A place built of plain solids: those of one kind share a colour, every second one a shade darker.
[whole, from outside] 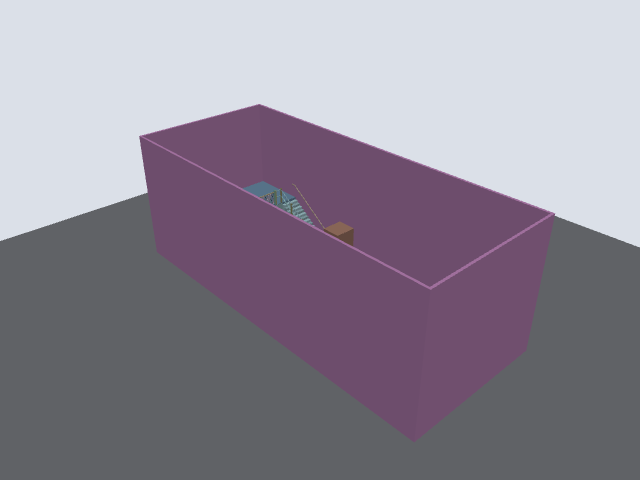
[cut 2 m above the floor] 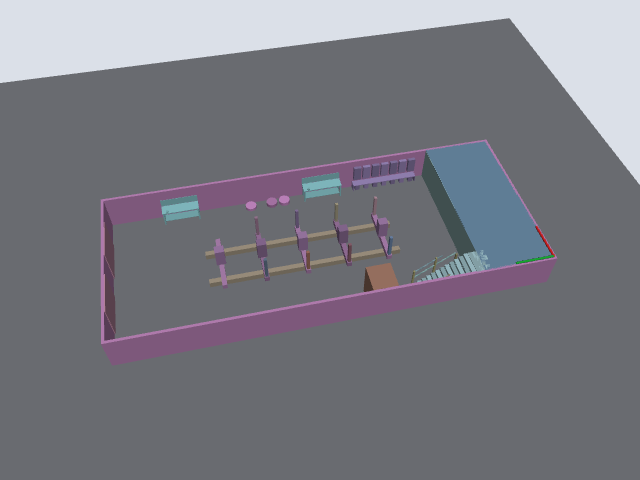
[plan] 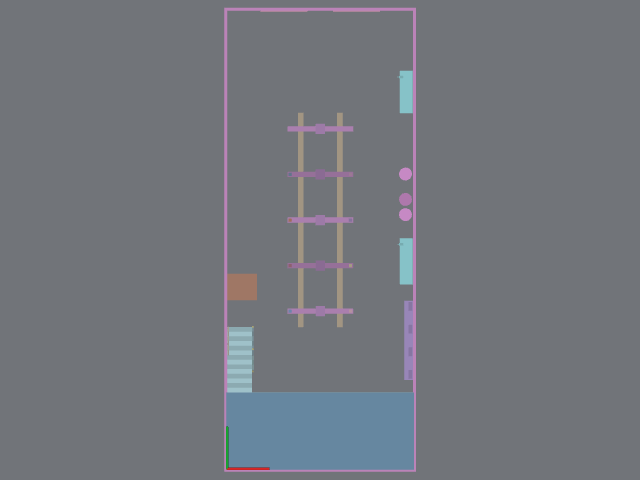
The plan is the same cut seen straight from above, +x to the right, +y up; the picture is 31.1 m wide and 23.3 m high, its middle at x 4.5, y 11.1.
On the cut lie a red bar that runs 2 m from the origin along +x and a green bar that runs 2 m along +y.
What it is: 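A boat hall 9.0 x 22.2 m, 8.3 m high; a lifeboat 13.0 m long and 4.3 m in beam on its cradle down the middle, its keel 1.66 m over the floor; a walk along either side; at the rear a crew gallery 3.7 m deep at 2.48 m over closed stores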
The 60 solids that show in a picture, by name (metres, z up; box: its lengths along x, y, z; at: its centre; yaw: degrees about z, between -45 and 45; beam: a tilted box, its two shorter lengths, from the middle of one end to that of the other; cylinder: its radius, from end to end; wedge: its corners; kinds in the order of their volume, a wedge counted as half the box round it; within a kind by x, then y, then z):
{
 "gal_1": {"box": [9.11, 3.75, 2.52], "at": [4.5, 1.82, 1.21]},
 "wall_1": {"box": [0.15, 22.53, 8.34], "at": [-0.07, 11.12, 4.12]},
 "wall_2": {"box": [9.31, 0.15, 8.34], "at": [4.5, -0.07, 4.12]},
 "wall_3": {"box": [9.31, 0.15, 8.34], "at": [4.5, 22.3, 4.12]},
 "wall_4": {"box": [0.15, 22.53, 8.34], "at": [9.09, 11.12, 4.12]},
 "stair_1": {"box": [1.25, 0.64, 2.36], "at": [0.57, 3.61, 1.13]},
 "stair_2": {"box": [1.25, 0.64, 2.19], "at": [0.57, 3.84, 1.05]},
 "stair_3": {"box": [1.25, 0.64, 2.03], "at": [0.57, 4.06, 0.96]},
 "stair_4": {"box": [1.25, 0.64, 1.86], "at": [0.57, 4.29, 0.88]},
 "stair_5": {"box": [1.25, 0.64, 1.7], "at": [0.57, 4.52, 0.8]},
 "stair_6": {"box": [1.25, 0.64, 1.53], "at": [0.57, 4.74, 0.72]},
 "stair_7": {"box": [1.25, 0.64, 1.37], "at": [0.57, 4.97, 0.64]},
 "stair_8": {"box": [1.25, 0.64, 1.21], "at": [0.57, 5.2, 0.55]},
 "stair_9": {"box": [1.25, 0.64, 1.04], "at": [0.57, 5.42, 0.47]},
 "stair_10": {"box": [1.25, 0.64, 0.88], "at": [0.57, 5.65, 0.39]},
 "stair_11": {"box": [1.25, 0.64, 0.71], "at": [0.57, 5.88, 0.3]},
 "stair_12": {"box": [1.25, 0.64, 0.55], "at": [0.57, 6.11, 0.22]},
 "stair_13": {"box": [1.25, 0.64, 0.38], "at": [0.57, 6.33, 0.14]},
 "stair_14": {"box": [1.25, 0.64, 0.21], "at": [0.57, 6.56, 0.06]},
 "winch_1": {"box": [1.45, 1.3, 2.35], "at": [0.72, 8.82, 1.12]},
 "beam_1": {"box": [0.28, 10.42, 0.39], "at": [3.57, 12.07, 0.14]},
 "beam_2": {"box": [0.28, 10.42, 0.39], "at": [5.47, 12.07, 0.14]},
 "cross_1": {"box": [3.19, 0.26, 0.3], "at": [4.52, 7.64, 0.49]},
 "cross_2": {"box": [3.19, 0.26, 0.3], "at": [4.52, 9.86, 0.49]},
 "cross_3": {"box": [3.19, 0.26, 0.3], "at": [4.52, 12.07, 0.49]},
 "cross_4": {"box": [3.19, 0.26, 0.3], "at": [4.52, 14.28, 0.49]},
 "cross_5": {"box": [3.19, 0.26, 0.3], "at": [4.52, 16.5, 0.49]},
 "sdoor_1": {"box": [2.28, 0.05, 5.25], "at": [2.76, 22.2, 2.58]},
 "sdoor_2": {"box": [2.28, 0.05, 5.25], "at": [6.28, 22.2, 2.58]},
 "keelblock_1": {"box": [0.46, 0.5, 1.02], "at": [4.52, 7.64, 1.15]},
 "keelblock_2": {"box": [0.46, 0.5, 1.02], "at": [4.52, 9.86, 1.15]},
 "keelblock_3": {"box": [0.46, 0.5, 1.02], "at": [4.52, 12.07, 1.15]},
 "keelblock_4": {"box": [0.46, 0.5, 1.02], "at": [4.52, 14.28, 1.15]},
 "keelblock_5": {"box": [0.46, 0.5, 1.02], "at": [4.52, 16.5, 1.15]},
 "kit_1": {"box": [0.42, 3.85, 0.04], "at": [8.8, 6.22, 0.43]},
 "kit_2": {"box": [0.19, 0.43, 0.9], "at": [8.88, 4.58, 1.17]},
 "kit_3": {"box": [0.19, 0.43, 0.9], "at": [8.88, 5.12, 1.17]},
 "kit_4": {"box": [0.19, 0.43, 0.9], "at": [8.88, 5.67, 1.17]},
 "kit_5": {"box": [0.19, 0.43, 0.9], "at": [8.88, 6.22, 1.17]},
 "kit_6": {"box": [0.19, 0.43, 0.9], "at": [8.88, 6.78, 1.17]},
 "kit_7": {"box": [0.19, 0.43, 0.9], "at": [8.88, 7.33, 1.17]},
 "kit_8": {"box": [0.19, 0.43, 0.9], "at": [8.88, 7.88, 1.17]},
 "bench_1": {"box": [0.5, 2.05, 0.024], "at": [8.68, 10.06, 0.22]},
 "bench_2": {"box": [0.62, 2.25, 0.06], "at": [8.68, 10.06, 0.87]},
 "bench_3": {"box": [0.5, 1.86, 0.024], "at": [8.68, 18.28, 0.22]},
 "bench_4": {"box": [0.62, 2.06, 0.06], "at": [8.68, 18.28, 0.87]},
 "bench_5": {"box": [0.018, 2.25, 0.45], "at": [9.0, 10.06, 1.12]},
 "bench_6": {"box": [0.018, 2.06, 0.45], "at": [9.0, 18.28, 1.12]},
 "face_1": {"box": [7.81, 0.012, 2.5], "at": [5.11, 3.71, 1.2]},
 "coils_1": {"cylinder": 0.31, "from": [8.65, 12.33, 0.0], "to": [8.65, 12.33, 0.22]},
 "coils_2": {"cylinder": 0.31, "from": [8.65, 13.07, 0.0], "to": [8.65, 13.07, 0.22]},
 "coils_3": {"cylinder": 0.31, "from": [8.65, 14.3, 0.0], "to": [8.65, 14.3, 0.18]},
 "shore3e_1": {"box": [0.16, 0.16, 1.79], "at": [5.98, 14.28, 1.53]},
 "shore3w_1": {"box": [0.16, 0.16, 1.79], "at": [3.05, 14.28, 1.53]},
 "shore0e_1": {"box": [0.16, 0.16, 1.58], "at": [5.98, 7.64, 1.43]},
 "shore0w_1": {"box": [0.16, 0.16, 1.58], "at": [3.05, 7.64, 1.43]},
 "shore2e_1": {"box": [0.16, 0.16, 1.58], "at": [5.98, 12.07, 1.43]},
 "shore2w_1": {"box": [0.16, 0.16, 1.58], "at": [3.05, 12.07, 1.43]},
 "shore1e_1": {"box": [0.16, 0.16, 1.57], "at": [5.98, 9.86, 1.43]},
 "shore1w_1": {"box": [0.16, 0.16, 1.57], "at": [3.05, 9.86, 1.43]}
}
